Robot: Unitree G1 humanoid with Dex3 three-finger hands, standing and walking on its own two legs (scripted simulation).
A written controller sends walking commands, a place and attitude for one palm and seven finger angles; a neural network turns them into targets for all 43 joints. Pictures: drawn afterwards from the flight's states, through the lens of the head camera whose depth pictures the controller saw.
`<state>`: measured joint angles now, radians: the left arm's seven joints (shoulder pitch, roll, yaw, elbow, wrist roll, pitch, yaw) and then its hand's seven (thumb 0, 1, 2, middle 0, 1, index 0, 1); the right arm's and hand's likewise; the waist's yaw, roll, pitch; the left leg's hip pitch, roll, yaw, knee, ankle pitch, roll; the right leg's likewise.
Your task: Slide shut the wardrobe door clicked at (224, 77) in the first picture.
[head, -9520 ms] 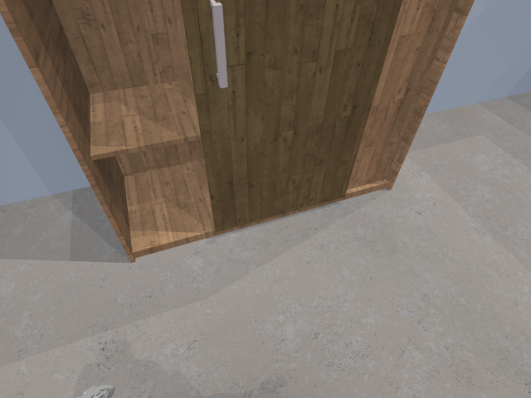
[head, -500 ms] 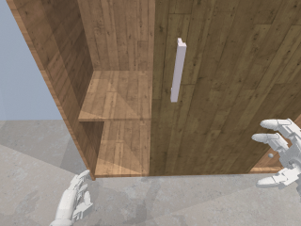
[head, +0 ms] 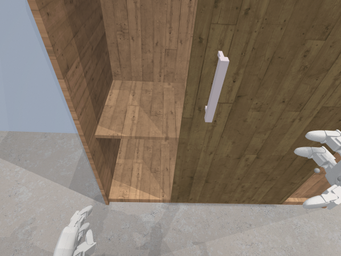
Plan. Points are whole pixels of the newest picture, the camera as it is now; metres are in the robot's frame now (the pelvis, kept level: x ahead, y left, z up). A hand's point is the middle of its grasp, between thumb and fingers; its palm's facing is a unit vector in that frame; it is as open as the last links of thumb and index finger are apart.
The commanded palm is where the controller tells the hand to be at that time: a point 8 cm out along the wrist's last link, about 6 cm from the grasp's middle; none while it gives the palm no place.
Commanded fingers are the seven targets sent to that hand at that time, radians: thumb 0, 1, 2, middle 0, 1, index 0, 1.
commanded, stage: raise the hand with hooked fingers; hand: right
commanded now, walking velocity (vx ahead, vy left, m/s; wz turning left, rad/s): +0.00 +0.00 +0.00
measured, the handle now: (213, 89) +0.55 -0.10 +0.13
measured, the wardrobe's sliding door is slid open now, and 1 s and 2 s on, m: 0.37 0.37 0.37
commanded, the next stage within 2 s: move the hooked fingers beside the handle in 0.24 s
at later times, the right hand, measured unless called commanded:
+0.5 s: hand (308, 158) +0.29 -0.26 +0.15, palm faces +0.03 +1.00 -0.07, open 14.0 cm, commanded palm +0.27 -0.30 +0.15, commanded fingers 0.00 0.50 -0.30 0.30 1.20 0.30 1.20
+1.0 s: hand (280, 135) +0.36 -0.23 +0.14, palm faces -0.02 +1.00 -0.04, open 14.0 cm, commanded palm +0.34 -0.27 +0.15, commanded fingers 0.00 0.50 -0.30 0.30 1.20 0.30 1.20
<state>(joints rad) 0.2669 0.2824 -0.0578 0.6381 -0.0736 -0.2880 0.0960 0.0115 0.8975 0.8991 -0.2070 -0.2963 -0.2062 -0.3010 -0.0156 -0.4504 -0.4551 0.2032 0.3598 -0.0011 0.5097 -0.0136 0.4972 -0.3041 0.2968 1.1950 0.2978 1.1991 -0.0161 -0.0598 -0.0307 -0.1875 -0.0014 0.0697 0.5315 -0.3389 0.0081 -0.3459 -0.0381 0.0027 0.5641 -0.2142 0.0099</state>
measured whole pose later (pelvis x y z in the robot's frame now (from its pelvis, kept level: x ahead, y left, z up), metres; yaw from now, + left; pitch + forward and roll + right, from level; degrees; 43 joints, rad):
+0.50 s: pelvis +0.01 +0.01 +0.00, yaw +0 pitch +0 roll +0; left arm 0.24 0.27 -0.05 0.66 -0.08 -0.28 0.11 0.01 0.90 0.90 -0.21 -0.30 -0.21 -0.30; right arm -0.09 -0.43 -0.44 0.26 0.35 -0.03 0.48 -0.01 0.50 -0.30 0.30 1.20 0.30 1.20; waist -0.03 -0.06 -0.04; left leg -0.18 0.00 0.07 0.55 -0.37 0.02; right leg -0.34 -0.04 0.01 0.57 -0.24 0.02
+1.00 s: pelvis +0.01 +0.00 +0.00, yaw +1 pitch +1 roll +1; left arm 0.27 0.27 -0.04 0.66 -0.07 -0.22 0.10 0.01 0.90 0.90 -0.21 -0.30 -0.21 -0.30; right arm -0.29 -0.39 -0.34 0.38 0.27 0.01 0.36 -0.01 0.50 -0.30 0.30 1.20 0.30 1.20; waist 0.01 -0.05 -0.03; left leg -0.21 0.01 0.05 0.55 -0.36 0.00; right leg -0.36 -0.03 -0.01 0.57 -0.24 0.00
